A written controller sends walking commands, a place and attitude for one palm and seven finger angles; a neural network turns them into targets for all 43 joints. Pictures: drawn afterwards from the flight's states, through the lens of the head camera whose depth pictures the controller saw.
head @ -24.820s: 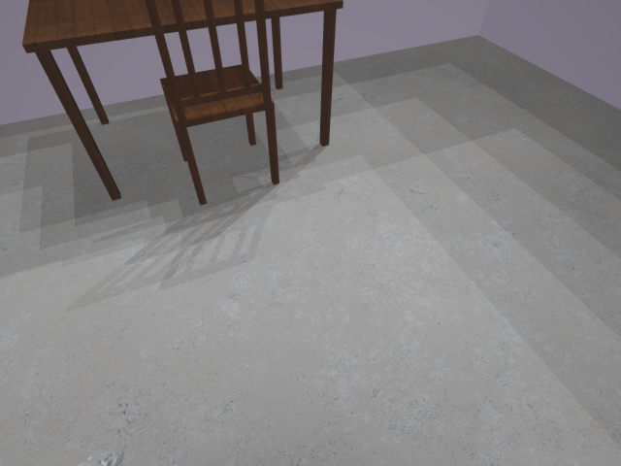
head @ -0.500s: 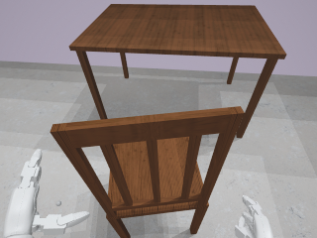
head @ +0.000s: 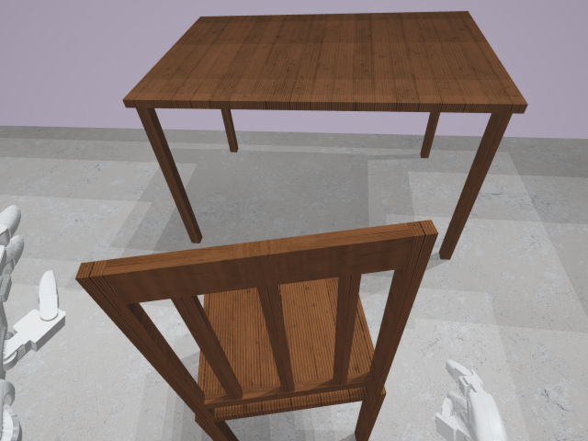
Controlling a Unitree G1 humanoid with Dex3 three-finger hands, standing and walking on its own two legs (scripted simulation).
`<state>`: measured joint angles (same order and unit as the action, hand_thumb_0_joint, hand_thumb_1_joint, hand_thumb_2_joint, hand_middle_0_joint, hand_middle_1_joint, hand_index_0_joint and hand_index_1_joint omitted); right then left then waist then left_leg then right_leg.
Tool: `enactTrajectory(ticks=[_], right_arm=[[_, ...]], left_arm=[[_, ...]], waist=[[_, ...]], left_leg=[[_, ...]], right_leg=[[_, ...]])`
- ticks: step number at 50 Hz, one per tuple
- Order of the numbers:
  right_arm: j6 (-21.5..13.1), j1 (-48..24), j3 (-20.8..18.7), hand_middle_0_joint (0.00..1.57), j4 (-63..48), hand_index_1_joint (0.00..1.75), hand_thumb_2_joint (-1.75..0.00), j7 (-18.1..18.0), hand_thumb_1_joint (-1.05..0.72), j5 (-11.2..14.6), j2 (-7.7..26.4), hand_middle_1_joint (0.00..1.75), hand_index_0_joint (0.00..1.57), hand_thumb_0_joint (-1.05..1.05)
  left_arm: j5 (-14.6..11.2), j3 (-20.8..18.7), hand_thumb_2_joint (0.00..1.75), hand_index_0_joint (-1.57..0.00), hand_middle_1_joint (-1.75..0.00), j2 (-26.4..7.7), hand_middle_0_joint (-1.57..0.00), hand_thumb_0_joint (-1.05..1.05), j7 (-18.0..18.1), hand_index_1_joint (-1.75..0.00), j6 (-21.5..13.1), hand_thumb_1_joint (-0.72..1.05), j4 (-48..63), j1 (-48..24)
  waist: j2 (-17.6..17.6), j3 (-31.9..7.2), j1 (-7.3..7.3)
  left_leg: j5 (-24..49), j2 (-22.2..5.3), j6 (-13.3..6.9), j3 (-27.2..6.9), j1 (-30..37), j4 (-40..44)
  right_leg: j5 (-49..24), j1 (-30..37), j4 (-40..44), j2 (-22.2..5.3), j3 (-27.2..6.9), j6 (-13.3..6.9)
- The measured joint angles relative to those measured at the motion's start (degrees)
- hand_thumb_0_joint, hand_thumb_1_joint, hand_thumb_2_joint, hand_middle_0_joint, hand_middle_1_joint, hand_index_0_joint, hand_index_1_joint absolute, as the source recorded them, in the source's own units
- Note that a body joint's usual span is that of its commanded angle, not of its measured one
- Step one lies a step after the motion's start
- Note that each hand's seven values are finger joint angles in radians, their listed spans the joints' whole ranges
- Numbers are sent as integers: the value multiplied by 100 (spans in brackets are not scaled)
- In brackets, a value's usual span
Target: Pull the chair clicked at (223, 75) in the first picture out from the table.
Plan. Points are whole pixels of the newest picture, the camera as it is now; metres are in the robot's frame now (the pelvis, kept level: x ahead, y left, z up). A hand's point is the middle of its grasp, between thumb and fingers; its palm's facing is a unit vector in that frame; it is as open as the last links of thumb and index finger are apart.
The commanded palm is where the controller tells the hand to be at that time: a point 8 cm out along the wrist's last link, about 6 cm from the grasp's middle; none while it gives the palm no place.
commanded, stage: draw the hand back to the body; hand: left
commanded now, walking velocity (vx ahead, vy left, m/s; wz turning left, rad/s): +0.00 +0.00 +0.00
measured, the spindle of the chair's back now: (279, 346) +0.27 +0.07 -0.06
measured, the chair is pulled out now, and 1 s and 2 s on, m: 0.57 0.57 0.57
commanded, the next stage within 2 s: step back with the hand held close in 0.28 s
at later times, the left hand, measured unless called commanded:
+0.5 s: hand (42, 323) +0.18 +0.27 +0.17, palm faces +0.48 -0.76 -0.44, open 7.4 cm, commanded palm +0.12 +0.30 +0.18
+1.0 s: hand (5, 390) +0.12 +0.28 +0.16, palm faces +0.43 -0.76 -0.49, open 7.4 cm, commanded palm +0.06 +0.31 +0.18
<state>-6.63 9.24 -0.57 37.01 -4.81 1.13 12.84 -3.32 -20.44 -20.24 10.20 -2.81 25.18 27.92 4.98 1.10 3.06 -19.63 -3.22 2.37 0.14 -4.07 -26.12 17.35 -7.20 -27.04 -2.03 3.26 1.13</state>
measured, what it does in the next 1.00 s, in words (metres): shifts its weight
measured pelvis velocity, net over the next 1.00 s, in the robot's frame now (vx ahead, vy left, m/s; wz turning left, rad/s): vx -0.09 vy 0.02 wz -0.03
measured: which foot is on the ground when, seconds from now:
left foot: down 0.00-1.00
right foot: down 0.00-1.00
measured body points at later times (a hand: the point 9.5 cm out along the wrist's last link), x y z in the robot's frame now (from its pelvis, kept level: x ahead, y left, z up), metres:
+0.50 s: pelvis -0.02 +0.00 +0.00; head -0.02 -0.02 +0.45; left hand +0.15 +0.31 +0.19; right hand +0.17 -0.23 -0.09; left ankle -0.06 +0.14 -0.74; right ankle -0.03 -0.13 -0.74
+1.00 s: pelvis -0.09 +0.02 -0.01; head -0.06 +0.01 +0.44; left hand +0.09 +0.31 +0.18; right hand +0.08 -0.23 -0.10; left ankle -0.06 +0.14 -0.74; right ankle -0.03 -0.13 -0.74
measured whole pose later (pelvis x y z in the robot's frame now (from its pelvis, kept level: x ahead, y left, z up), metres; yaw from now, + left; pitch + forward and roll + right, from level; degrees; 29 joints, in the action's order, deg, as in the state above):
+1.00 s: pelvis -0.09 +0.02 -0.01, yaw -2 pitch +0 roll +0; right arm -4.0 10.0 -1.0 34.8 -5.3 1.0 11.7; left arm -2.0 -23.4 -22.4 11.4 -7.6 29.4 32.2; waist 1.5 2.8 0.7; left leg -14.9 -2.7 0.9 1.8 -17.7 -32.4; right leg 9.5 -19.5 -28.9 -2.4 1.0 1.9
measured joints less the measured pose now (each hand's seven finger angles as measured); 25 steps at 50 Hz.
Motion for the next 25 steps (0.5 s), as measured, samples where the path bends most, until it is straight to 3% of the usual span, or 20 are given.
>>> enactTrajectory(ticks=[8, 21, 25], right_arm=[[45, 57, -65, 20, 19, 30, -90, 0, -91, 11, 46, 30, 20, 1], [-46, 64, -27, 20, 59, 30, -90, -15, -91, 26, 5, 30, 20, 1], [87, -46, -6, 20, -60, 30, -90, 44, -91, 21, 25, 30, 20, 1]], left_arm=[[-9, 174, 89, -20, -29, 83, -20, 1, -79, -30, 70, 87, -59, 151], [0, 115, 90, -21, -30, 77, -21, 1, -39, -30, 31, 89, -78, 31], [-21, -143, 90, -21, -30, 0, -21, 1, -133, -30, -250, 89, -175, -156]], waist=[[-30, 52, -37], [-48, 53, -22], [-30, 136, -59]], left_leg=[[42, -21, 7, 34, 13, 45], [115, 2, -10, 53, 40, 30], [151, -30, -30, 74, -172, -60]], right_leg=[[-53, -4, 43, 24, -30, -12], [-143, 26, 47, 4, -54, -3], [-282, -130, 119, 41, -80, 3]])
